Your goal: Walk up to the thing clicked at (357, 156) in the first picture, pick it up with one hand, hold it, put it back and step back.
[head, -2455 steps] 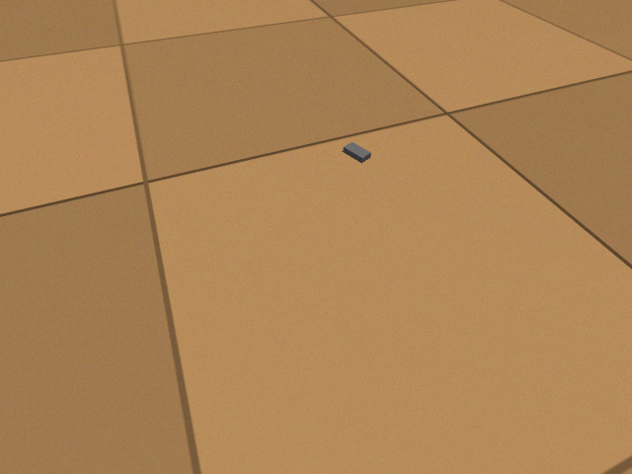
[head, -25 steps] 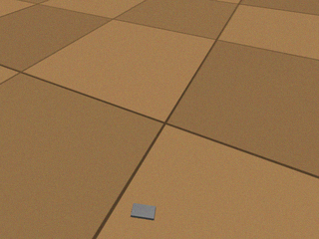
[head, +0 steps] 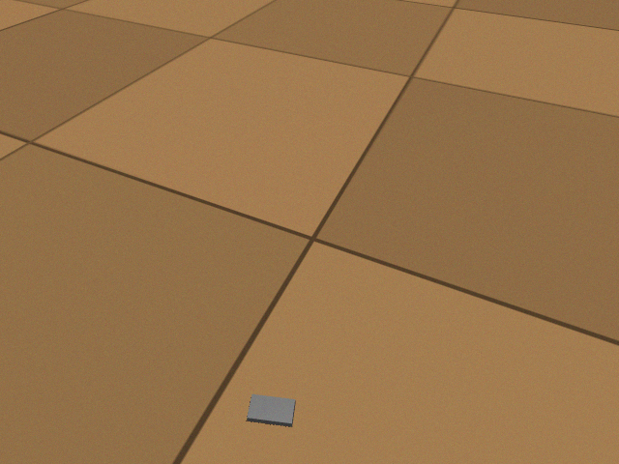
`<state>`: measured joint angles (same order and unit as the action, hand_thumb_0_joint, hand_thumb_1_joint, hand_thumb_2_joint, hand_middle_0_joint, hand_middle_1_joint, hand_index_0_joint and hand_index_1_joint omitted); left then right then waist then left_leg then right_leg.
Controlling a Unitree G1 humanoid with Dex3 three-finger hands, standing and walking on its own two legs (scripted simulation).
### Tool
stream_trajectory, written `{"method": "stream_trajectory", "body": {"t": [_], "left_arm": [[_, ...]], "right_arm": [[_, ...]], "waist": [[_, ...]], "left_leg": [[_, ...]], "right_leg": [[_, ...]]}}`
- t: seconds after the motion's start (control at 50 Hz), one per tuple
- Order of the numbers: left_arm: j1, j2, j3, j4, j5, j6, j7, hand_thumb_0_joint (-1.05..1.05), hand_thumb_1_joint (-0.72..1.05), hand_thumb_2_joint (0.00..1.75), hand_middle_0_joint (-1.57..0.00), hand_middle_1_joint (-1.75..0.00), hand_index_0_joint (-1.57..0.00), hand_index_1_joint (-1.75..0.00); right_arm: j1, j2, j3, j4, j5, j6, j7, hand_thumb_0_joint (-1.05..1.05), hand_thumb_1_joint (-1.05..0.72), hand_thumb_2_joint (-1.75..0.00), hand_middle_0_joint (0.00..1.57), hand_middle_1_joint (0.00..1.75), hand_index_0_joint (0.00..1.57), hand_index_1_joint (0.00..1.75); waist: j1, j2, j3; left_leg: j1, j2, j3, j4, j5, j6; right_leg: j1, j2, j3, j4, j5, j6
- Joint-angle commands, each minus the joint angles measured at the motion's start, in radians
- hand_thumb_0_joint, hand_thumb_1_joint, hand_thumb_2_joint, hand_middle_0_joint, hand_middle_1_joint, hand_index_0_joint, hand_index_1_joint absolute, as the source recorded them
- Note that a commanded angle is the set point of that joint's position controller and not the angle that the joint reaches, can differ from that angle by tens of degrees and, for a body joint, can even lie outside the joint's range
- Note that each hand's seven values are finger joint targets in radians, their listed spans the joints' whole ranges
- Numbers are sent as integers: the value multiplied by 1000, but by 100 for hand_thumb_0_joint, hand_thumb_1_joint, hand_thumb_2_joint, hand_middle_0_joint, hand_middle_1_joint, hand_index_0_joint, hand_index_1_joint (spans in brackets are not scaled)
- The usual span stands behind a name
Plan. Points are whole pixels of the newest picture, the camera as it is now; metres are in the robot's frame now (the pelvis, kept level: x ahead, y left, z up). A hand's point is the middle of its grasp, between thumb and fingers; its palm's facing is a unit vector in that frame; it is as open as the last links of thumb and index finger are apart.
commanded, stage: stand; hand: left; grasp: from above
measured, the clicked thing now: (271, 410) +0.44 +0.13 -0.76
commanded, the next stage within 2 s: step back in 1.08 s
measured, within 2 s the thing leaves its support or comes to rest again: neither
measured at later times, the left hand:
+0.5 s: hand out of the picture +0.07 +0.24 -0.16, palm faces +0.01 -0.94 -0.33, open 7.4 cm
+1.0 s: hand out of the picture +0.09 +0.24 -0.16, palm faces +0.00 -0.94 -0.33, open 7.4 cm
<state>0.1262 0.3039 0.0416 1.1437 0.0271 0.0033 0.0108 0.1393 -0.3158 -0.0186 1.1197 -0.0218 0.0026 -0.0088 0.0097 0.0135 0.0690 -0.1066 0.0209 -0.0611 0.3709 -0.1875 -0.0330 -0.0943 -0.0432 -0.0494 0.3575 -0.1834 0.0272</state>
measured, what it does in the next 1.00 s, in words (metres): stands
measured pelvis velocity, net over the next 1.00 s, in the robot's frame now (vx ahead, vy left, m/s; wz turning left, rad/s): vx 0.02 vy -0.01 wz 0.00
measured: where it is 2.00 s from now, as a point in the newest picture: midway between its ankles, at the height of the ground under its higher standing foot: outside the picture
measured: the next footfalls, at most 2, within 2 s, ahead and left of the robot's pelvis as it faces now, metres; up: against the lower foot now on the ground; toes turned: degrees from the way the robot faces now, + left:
right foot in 1.80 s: -0.07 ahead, -0.04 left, +0.00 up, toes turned -1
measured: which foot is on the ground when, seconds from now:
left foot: down 0.00-1.00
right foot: down 0.00-1.00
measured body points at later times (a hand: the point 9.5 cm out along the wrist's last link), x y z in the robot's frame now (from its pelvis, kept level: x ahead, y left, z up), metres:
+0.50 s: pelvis +0.01 +0.00 +0.00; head +0.02 -0.01 +0.45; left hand +0.07 +0.29 -0.13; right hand +0.08 -0.30 -0.14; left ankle +0.02 +0.14 -0.75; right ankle +0.01 -0.14 -0.75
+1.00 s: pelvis +0.02 -0.01 +0.00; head +0.03 -0.01 +0.45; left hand +0.09 +0.29 -0.13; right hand +0.09 -0.31 -0.14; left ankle +0.02 +0.14 -0.75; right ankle +0.01 -0.14 -0.75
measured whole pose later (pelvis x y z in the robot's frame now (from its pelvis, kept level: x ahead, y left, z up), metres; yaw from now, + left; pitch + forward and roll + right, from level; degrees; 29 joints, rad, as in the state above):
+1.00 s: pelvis +0.02 -0.01 +0.00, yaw +0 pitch -2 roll +0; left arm 0.11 0.32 0.03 1.14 0.02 0.00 0.00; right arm 0.12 -0.34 -0.01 1.13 -0.02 0.00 0.00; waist 0.01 0.01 0.06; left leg -0.11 0.03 -0.06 0.33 -0.19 -0.05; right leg -0.11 -0.03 -0.05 0.34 -0.20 0.01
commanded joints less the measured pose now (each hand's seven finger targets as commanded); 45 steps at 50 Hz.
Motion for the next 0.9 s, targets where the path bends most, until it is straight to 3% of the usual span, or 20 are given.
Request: {"method": "stream_trajectory", "body": {"t": [0.0, 0.06, 0.18, 0.2, 0.26, 0.34, 0.4, 0.56, 0.6, 0.72, 0.84, 0.88], "left_arm": [[-44, 209, 31, -65, -4, -22, 12, 0, 90, 90, -20, -30, -20, -30], [-35, 207, 28, -63, -5, -24, 10, 0, 90, 90, -20, -30, -20, -30], [-46, 223, 28, -65, -6, -22, 6, 0, 90, 90, -20, -30, -20, -30], [-39, 221, 28, -65, -7, -21, 5, 0, 90, 90, -20, -30, -20, -30], [-37, 219, 26, -65, -11, -27, 6, 0, 90, 90, -20, -30, -20, -30], [-37, 225, 27, -59, -14, -27, 4, 0, 90, 90, -20, -30, -20, -30], [-39, 222, 25, -61, -14, -27, 4, 0, 90, 90, -20, -30, -20, -30], [-40, 222, 21, -61, -17, -26, 5, 0, 90, 90, -20, -30, -20, -30], [-42, 224, 20, -58, -15, -26, 5, 0, 90, 90, -20, -30, -20, -30], [-50, 229, 20, -66, -14, -32, 6, 0, 90, 90, -20, -30, -20, -30], [-57, 240, 22, -66, -14, -30, 3, 0, 90, 90, -20, -30, -20, -30], [-54, 236, 22, -68, -13, -29, 3, 0, 90, 90, -20, -30, -20, -30]], "right_arm": [[-24, -198, -37, -51, 2, -20, -13, 0, -90, -90, 20, 30, 20, 30], [-37, -197, -34, -53, 4, -24, -11, 0, -90, -90, 20, 30, 20, 30], [-25, -203, -36, -44, 2, -20, -7, 0, -90, -90, 20, 30, 20, 30], [-28, -205, -36, -44, 2, -21, -7, 0, -90, -90, 20, 30, 20, 30], [-38, -203, -33, -49, 3, -27, -9, 0, -90, -90, 20, 30, 20, 30], [-28, -205, -28, -41, 5, -27, -9, 0, -90, -90, 20, 30, 20, 30], [-37, -212, -27, -42, 5, -30, -11, 0, -90, -90, 20, 30, 20, 30], [-37, -222, -28, -37, 6, -29, -13, 0, -90, -90, 20, 30, 20, 30], [-44, -212, -24, -36, 8, -26, -10, 0, -90, -90, 20, 30, 20, 30], [-50, -217, -27, -42, 7, -26, -8, 0, -90, -90, 20, 30, 20, 30], [-52, -211, -26, -41, 7, -24, -5, 0, -90, -90, 20, 30, 20, 30], [-56, -217, -28, -44, 7, -25, -6, 0, -90, -90, 20, 30, 20, 30]], "waist": [[-6, -6, -21], [-1, 4, -29], [-7, -16, -16], [-4, -2, -19], [-1, 7, -73], [-3, -2, -55], [-1, 8, -80], [-4, -9, -98], [-4, -13, -58], [-6, -30, -76], [-5, -22, -61], [-5, -6, -76]], "left_leg": [[-71, 77, -55, -79, 19, 46], [-59, 83, -60, -80, 56, 48], [-85, 76, -59, -89, -26, 48], [-76, 79, -61, -88, -26, 50], [-47, 89, -59, -76, 105, 51], [-45, 85, -57, -82, 102, 48], [-18, 93, -54, -73, 177, 46], [7, 95, -43, -61, 222, 43], [-28, 92, -50, -84, 169, 38], [-17, 93, -43, -72, 184, 40], [-37, 87, -41, -88, 116, 35], [-27, 91, -42, -84, 128, 37]], "right_leg": [[-3, -76, 83, -86, -51, -31], [6, -79, 82, -75, -8, -33], [-18, -78, 90, -90, -100, -35], [-21, -77, 87, -83, -84, -37], [20, -85, 81, -60, 38, -38], [8, -82, 80, -62, 36, -36], [18, -85, 74, -46, 102, -38], [26, -90, 76, -45, 163, -37], [13, -84, 71, -59, 101, -35], [26, -92, 76, -60, 147, -36], [15, -85, 78, -78, 54, -40], [19, -85, 76, -71, 70, -42]]}}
